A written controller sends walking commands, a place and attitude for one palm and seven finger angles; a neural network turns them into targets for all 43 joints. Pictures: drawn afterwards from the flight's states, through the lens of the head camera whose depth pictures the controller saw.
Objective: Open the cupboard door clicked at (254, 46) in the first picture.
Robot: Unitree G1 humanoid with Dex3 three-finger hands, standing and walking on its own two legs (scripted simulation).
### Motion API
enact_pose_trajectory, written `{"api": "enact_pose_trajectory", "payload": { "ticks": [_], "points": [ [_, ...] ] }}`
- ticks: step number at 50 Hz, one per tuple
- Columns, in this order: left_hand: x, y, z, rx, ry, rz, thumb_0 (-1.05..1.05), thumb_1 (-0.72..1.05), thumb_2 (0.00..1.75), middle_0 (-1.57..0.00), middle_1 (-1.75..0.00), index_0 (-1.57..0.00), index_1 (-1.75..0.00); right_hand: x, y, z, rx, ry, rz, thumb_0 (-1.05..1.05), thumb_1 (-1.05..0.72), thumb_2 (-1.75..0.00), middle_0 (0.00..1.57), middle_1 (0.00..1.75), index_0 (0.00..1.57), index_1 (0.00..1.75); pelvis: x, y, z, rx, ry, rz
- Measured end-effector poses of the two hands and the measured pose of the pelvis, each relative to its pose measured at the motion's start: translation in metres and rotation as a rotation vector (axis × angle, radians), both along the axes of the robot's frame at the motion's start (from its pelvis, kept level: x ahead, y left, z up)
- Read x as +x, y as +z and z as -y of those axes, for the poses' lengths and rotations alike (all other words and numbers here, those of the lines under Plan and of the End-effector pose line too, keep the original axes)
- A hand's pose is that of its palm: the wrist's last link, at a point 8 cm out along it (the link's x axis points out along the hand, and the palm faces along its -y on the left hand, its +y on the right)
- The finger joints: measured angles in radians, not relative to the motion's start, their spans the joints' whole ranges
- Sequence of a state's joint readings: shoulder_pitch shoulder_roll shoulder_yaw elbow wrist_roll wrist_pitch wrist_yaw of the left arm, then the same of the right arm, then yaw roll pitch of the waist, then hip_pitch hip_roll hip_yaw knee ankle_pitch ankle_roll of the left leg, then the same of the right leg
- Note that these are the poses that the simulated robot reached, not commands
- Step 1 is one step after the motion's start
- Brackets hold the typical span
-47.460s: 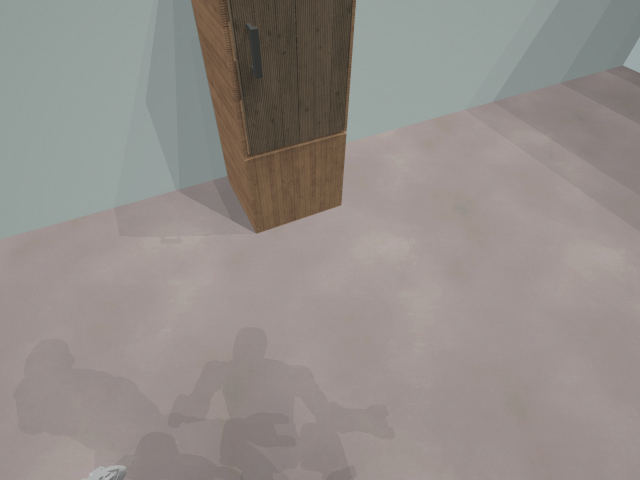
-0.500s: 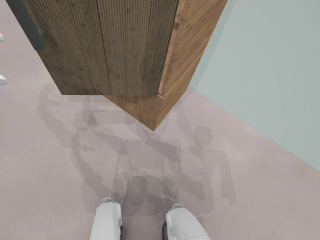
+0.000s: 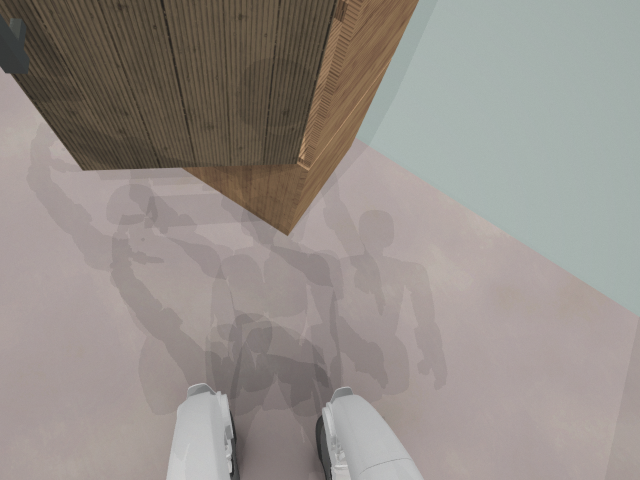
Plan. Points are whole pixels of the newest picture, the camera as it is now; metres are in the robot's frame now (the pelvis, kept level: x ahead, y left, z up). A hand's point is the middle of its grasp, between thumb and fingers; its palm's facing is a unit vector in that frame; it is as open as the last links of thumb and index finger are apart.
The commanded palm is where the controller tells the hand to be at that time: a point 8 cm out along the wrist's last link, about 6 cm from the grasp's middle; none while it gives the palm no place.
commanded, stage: move the hooked fingers beside the handle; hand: left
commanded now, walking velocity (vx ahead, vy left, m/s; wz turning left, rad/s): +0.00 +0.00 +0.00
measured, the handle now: out of the picture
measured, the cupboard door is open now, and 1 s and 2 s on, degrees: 40 40 40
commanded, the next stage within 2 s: slide the fingers in behind the handle in 0.58 s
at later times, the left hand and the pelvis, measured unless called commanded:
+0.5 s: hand out of the picture +0.53 +0.33 +0.12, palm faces +0.07 -1.00 -0.01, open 13.9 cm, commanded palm +0.53 +0.35 +0.11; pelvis +0.01 -0.01 +0.01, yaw +1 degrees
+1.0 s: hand out of the picture +0.53 +0.32 +0.12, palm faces +0.06 -1.00 +0.00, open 13.9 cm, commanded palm +0.53 +0.33 +0.11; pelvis +0.00 -0.01 +0.00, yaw +0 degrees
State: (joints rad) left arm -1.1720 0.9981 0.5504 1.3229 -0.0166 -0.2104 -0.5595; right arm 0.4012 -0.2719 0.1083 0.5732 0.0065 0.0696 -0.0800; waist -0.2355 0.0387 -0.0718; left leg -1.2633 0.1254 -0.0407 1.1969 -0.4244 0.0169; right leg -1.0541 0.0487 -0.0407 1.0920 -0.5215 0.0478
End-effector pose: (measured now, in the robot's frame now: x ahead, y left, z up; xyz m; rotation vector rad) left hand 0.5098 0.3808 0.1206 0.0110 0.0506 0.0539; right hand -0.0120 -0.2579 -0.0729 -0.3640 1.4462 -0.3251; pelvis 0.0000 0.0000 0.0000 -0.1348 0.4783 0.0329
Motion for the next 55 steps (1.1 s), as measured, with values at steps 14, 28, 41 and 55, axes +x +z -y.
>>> {"api": "enact_pose_trajectory", "payload": {
  "ticks": [14, 28, 41, 55],
  "points": [
    [-0.003, 0.005, -0.004, -0.008, 0.019, 0.004, -0.01, -0.50, 0.30, -0.30, -1.20, -0.30, -1.20, 0.006, 0.009, 0.000, 0.014, -0.003, -0.005, 0.00, -0.91, -0.90, 0.20, 0.30, 0.20, 0.30, 0.008, 0.008, 0.001, 0.000, 0.008, 0.013],
    [-0.011, 0.004, 0.000, -0.012, 0.015, 0.021, -0.01, -0.50, 0.30, -0.30, -1.20, -0.30, -1.20, 0.024, 0.005, 0.014, -0.003, 0.028, 0.038, 0.00, -0.91, -0.90, 0.20, 0.30, 0.20, 0.30, 0.006, 0.005, 0.006, 0.002, 0.010, 0.022],
    [-0.009, 0.003, 0.002, -0.003, 0.013, 0.023, -0.01, -0.50, 0.30, -0.30, -1.20, -0.30, -1.20, 0.017, -0.004, 0.012, 0.003, 0.018, 0.035, 0.00, -0.91, -0.90, 0.20, 0.30, 0.20, 0.30, 0.001, -0.002, 0.009, -0.004, 0.008, 0.012],
    [-0.004, -0.002, 0.014, -0.022, 0.006, 0.017, -0.01, -0.50, 0.30, -0.30, -1.20, -0.30, -1.20, 0.003, 0.000, 0.003, 0.020, -0.004, 0.020, 0.00, -0.91, -0.90, 0.20, 0.30, 0.20, 0.30, 0.002, 0.001, 0.004, -0.002, 0.005, 0.018]
  ]
}}
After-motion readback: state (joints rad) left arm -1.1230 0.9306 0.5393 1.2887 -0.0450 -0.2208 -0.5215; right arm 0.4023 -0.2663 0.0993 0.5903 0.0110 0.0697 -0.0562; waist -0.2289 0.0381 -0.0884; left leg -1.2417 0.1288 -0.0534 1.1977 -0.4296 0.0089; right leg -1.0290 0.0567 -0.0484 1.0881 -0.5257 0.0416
